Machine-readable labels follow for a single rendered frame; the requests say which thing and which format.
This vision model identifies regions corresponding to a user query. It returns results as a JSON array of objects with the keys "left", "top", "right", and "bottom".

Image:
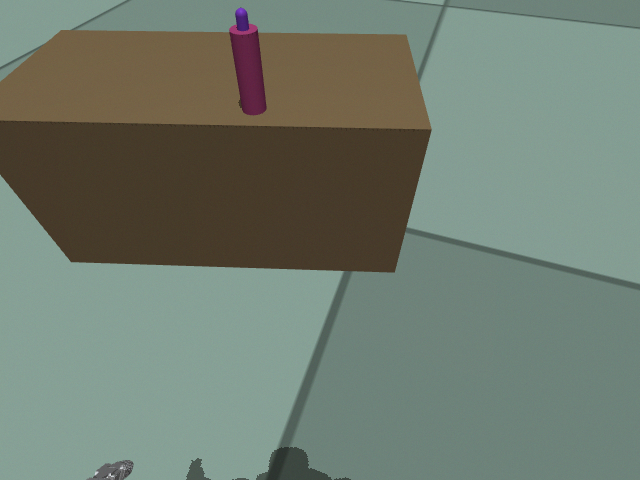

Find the bottle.
[{"left": 229, "top": 8, "right": 267, "bottom": 115}]

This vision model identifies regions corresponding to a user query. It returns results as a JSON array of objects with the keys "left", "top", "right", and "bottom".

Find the left robot hand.
[{"left": 87, "top": 460, "right": 133, "bottom": 480}]

